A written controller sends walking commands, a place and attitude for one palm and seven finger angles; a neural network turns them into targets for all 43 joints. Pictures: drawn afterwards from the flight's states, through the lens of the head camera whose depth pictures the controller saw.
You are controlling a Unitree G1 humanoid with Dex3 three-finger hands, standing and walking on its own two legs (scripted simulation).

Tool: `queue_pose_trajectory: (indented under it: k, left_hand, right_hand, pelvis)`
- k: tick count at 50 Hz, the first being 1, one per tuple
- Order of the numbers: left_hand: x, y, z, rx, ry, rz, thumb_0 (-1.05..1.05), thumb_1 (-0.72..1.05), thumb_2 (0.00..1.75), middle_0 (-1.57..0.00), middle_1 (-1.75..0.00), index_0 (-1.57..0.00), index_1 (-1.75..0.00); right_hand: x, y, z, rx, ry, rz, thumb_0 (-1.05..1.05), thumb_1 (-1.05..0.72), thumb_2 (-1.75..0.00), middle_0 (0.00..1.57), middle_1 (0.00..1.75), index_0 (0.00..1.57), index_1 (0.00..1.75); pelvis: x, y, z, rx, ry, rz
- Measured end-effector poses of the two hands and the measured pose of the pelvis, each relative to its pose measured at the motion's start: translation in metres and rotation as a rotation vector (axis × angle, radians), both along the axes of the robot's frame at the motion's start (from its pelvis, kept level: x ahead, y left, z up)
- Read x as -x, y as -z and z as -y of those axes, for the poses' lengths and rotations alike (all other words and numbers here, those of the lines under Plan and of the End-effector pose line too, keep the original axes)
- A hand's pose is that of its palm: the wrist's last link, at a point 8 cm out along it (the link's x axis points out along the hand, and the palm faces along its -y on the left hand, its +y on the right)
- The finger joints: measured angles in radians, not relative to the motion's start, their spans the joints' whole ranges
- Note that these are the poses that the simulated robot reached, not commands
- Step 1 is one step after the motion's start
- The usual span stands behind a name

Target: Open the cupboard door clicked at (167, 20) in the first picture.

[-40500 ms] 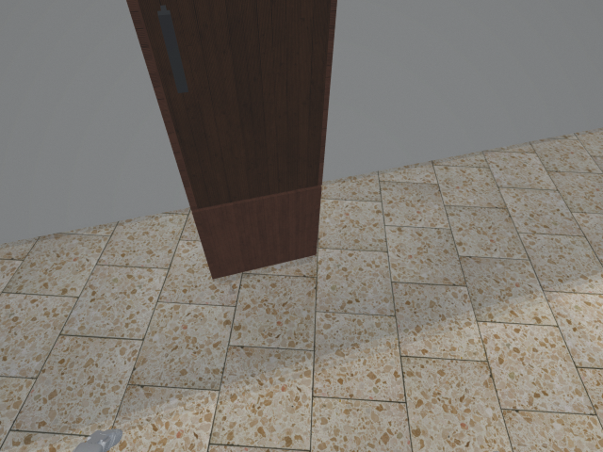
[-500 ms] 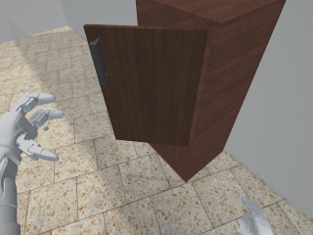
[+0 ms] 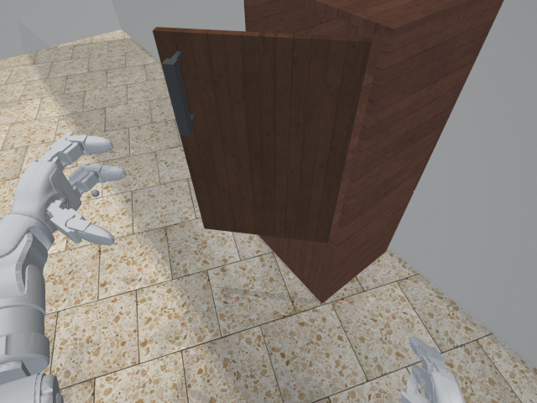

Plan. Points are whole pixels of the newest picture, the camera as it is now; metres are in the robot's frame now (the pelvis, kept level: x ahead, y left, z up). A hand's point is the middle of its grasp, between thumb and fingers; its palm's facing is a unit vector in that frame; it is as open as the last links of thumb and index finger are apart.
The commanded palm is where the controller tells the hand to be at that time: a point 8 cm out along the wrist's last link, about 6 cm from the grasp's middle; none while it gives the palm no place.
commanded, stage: move the hooked fingers beside the handle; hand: left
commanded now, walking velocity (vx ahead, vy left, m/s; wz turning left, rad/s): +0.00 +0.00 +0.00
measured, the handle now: (182, 94) +0.62 +0.23 +0.14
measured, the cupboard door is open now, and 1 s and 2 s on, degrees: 44 44 44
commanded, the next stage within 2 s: none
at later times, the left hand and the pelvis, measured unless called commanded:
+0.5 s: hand (113, 153) +0.42 +0.28 +0.16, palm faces -0.01 -1.00 +0.00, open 14.0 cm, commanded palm +0.40 +0.33 +0.15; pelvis +0.01 +0.01 +0.00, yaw -1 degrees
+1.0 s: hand (130, 123) +0.49 +0.29 +0.16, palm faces -0.04 -1.00 +0.01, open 14.0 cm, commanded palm +0.49 +0.34 +0.15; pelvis +0.01 +0.02 -0.01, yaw -2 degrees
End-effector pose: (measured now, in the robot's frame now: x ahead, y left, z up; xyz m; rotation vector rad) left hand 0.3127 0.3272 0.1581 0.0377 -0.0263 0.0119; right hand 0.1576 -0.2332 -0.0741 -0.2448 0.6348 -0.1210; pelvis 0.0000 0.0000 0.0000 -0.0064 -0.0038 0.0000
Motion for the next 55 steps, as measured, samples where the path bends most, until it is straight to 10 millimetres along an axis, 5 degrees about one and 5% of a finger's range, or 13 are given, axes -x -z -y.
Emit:
queue_pose_trajectory:
  k: [8, 24, 35, 55]
  left_hand:
    - [-0.041, -0.004, 0.006, 0.023, 0.039, -0.014, -0.01, -0.5, 0.3, -0.3, -1.2, -0.3, -1.2]
    - [-0.081, 0.002, -0.01, 0.042, 0.018, -0.026, -0.01, -0.5, 0.3, -0.3, -1.2, -0.3, -1.2]
    - [-0.119, 0.001, -0.006, 0.053, 0.055, -0.036, -0.01, -0.5, 0.3, -0.3, -1.2, -0.3, -1.2]
    - [-0.176, -0.002, -0.017, 0.045, 0.05, -0.051, -0.01, -0.5, 0.3, -0.3, -1.2, -0.3, -1.2]
  right_hand:
    - [0.024, 0.007, 0.012, 0.009, 0.06, -0.063, 0.01, -0.9, -0.9, 0.2, 0.3, 0.2, 0.3]
    - [0.067, 0.02, 0.031, 0.059, 0.128, -0.252, 0.01, -0.9, -0.9, 0.2, 0.3, 0.2, 0.3]
    - [0.093, 0.028, 0.032, 0.071, 0.166, -0.355, 0.01, -0.9, -0.9, 0.2, 0.3, 0.2, 0.3]
    - [0.168, 0.032, 0.025, 0.085, 0.282, -0.631, 0.0, -0.9, -0.9, 0.2, 0.3, 0.2, 0.3]
  pelvis:
    - [-0.005, 0.001, -0.003, -0.003, 0.017, -0.035]
    - [-0.01, 0.004, -0.005, 0.002, 0.021, -0.096]
    - [-0.009, 0.009, -0.01, 0.006, 0.025, -0.152]
    - [-0.009, 0.016, -0.018, 0.022, 0.038, -0.253]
